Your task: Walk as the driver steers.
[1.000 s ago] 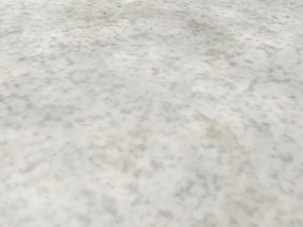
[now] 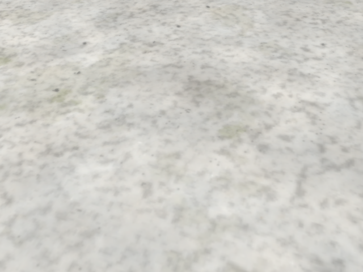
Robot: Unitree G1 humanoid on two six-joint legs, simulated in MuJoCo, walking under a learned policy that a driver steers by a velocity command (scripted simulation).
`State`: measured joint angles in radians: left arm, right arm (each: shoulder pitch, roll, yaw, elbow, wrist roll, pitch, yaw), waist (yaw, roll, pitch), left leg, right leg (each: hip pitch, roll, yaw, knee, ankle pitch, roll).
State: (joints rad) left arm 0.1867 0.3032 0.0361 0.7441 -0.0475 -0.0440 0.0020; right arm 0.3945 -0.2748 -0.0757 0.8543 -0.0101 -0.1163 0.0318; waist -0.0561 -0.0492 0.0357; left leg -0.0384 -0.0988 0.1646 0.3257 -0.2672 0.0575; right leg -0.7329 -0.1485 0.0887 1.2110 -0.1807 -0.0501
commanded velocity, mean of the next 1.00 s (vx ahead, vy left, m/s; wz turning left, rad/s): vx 1.00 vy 0.00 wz -0.87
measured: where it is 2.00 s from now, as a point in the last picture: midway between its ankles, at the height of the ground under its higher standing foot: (335, 77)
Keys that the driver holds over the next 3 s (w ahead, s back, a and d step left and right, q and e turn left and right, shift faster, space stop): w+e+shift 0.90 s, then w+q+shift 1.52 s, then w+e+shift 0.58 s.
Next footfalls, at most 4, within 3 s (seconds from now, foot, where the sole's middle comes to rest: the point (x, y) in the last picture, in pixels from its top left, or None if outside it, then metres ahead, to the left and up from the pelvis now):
0.22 right None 0.44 -0.11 -0.77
0.66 left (206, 182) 0.89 -0.10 -0.77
1.14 right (317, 161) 0.97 -0.61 -0.77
1.60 left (315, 92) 1.43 -0.75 -0.77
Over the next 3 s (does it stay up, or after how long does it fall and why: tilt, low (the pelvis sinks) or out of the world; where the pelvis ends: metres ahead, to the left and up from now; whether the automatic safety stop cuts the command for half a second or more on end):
stays up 2.39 -0.77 -0.04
